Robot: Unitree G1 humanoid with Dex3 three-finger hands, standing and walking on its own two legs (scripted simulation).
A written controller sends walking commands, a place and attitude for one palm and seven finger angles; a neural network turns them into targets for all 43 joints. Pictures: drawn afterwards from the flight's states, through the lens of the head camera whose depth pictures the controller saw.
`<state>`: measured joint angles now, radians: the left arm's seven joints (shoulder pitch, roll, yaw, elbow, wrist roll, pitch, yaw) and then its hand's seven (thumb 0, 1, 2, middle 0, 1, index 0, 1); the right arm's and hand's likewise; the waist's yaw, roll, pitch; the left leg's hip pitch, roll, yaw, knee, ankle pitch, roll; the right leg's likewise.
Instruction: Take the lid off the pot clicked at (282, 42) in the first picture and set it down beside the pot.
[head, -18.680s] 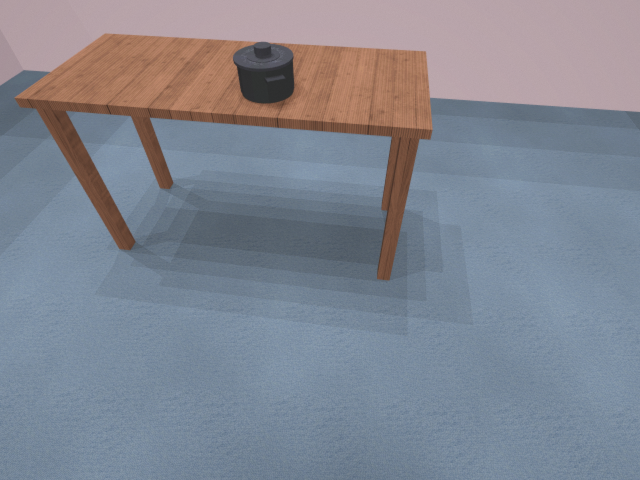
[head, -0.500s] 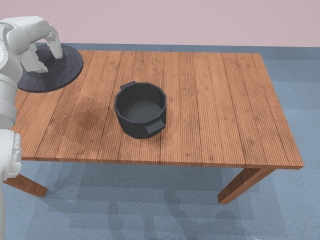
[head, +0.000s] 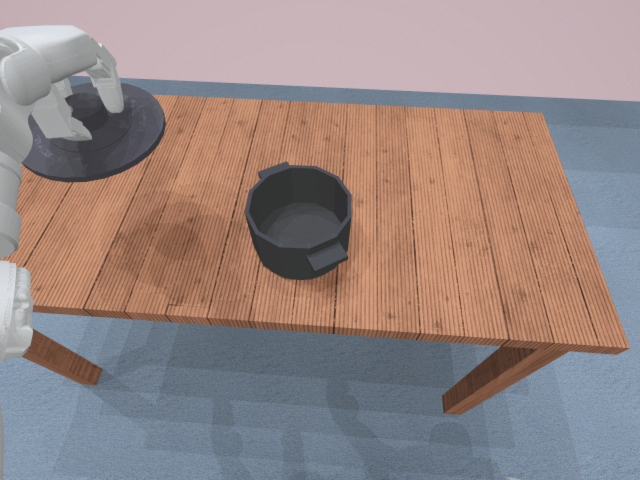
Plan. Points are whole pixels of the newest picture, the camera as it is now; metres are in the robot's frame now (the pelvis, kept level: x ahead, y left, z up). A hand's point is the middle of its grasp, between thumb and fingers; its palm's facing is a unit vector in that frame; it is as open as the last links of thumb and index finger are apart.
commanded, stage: lower the lid onto the table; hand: left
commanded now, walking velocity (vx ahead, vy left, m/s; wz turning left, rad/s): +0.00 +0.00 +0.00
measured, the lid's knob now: (83, 112) +0.50 +0.28 +0.17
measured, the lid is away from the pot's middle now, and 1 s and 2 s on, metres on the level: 0.25 0.24 0.24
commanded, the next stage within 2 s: none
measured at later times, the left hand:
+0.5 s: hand (98, 129) +0.48 +0.26 +0.16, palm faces -0.37 -0.03 -0.93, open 7.5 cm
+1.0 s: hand (94, 166) +0.46 +0.28 +0.13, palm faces -0.43 -0.03 -0.90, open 7.5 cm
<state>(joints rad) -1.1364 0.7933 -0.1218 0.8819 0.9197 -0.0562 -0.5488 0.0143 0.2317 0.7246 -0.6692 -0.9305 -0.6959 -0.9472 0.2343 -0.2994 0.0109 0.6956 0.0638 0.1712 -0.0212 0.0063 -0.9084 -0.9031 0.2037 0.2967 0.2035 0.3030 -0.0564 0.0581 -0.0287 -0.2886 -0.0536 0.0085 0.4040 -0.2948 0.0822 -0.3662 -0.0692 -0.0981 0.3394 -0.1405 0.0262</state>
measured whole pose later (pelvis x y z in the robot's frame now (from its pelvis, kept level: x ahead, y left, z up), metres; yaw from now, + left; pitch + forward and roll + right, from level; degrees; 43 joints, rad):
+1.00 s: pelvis -0.01 -0.01 +0.00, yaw -1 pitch +11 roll -2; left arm -1.04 0.79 -0.09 1.01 0.94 -0.16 -0.46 0.01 0.24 0.72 -0.66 -0.93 -0.69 -0.95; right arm 0.25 -0.29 0.01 0.71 0.07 0.19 -0.06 0.01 -0.91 -0.90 0.20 0.30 0.20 0.30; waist -0.07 0.04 -0.03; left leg -0.34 -0.03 0.02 0.46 -0.32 0.07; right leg -0.41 -0.04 -0.07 0.37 -0.14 0.03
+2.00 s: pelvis +0.01 +0.01 -0.01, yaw -2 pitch +15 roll -3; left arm -0.98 0.73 -0.05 1.06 0.99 -0.20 -0.36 0.01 0.24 0.72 -0.66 -0.93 -0.69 -0.95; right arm 0.28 -0.27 0.00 0.71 0.05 0.19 -0.06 0.00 -0.91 -0.90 0.21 0.30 0.21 0.30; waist -0.09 0.05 -0.05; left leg -0.43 -0.04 0.02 0.52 -0.36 0.09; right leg -0.51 -0.04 -0.04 0.43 -0.16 0.01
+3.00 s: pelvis -0.01 +0.00 -0.02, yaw -2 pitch +19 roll -3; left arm -0.96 0.76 -0.04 1.14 1.03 -0.25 -0.28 0.02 0.25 0.72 -0.65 -0.93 -0.68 -0.95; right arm 0.34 -0.28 0.00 0.73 0.04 0.18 -0.09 0.00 -0.91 -0.90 0.21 0.30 0.21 0.30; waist -0.13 0.03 -0.07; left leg -0.59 -0.03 0.02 0.67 -0.41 0.08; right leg -0.66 -0.03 -0.02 0.55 -0.21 0.02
